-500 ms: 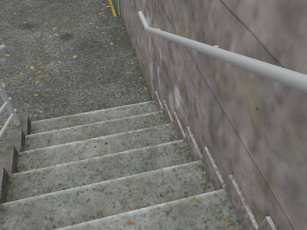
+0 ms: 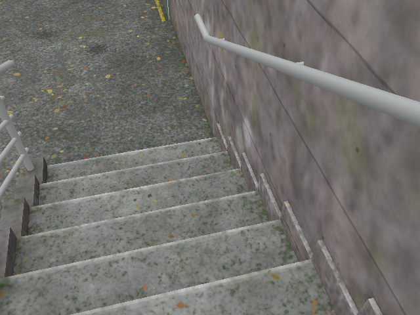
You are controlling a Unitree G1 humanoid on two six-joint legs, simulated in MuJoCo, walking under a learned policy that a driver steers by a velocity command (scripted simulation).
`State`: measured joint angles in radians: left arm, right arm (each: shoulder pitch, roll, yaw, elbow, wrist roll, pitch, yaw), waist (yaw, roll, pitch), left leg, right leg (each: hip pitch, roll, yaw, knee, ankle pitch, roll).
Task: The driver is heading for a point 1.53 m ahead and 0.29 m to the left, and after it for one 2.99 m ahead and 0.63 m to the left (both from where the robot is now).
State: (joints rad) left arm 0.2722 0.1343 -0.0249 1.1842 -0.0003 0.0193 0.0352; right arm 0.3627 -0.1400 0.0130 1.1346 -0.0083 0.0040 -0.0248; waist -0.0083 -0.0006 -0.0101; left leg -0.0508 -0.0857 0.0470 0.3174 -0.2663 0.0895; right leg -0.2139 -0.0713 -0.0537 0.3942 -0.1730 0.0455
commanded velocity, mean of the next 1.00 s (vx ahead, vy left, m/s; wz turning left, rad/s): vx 0.38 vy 0.00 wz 0.14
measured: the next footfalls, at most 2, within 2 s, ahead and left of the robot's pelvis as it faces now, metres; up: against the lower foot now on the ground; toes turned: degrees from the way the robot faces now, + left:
right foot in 0.36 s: +0.13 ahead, -0.14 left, +0.00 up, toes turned -2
left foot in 0.74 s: +0.36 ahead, +0.05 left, -0.15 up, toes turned +6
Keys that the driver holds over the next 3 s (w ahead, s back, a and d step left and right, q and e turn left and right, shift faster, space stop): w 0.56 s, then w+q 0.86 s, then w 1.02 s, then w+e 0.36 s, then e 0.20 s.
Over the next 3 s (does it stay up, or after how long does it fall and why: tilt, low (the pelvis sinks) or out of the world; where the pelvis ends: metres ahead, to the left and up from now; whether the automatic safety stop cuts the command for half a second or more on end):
stays up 1.39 0.31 -0.72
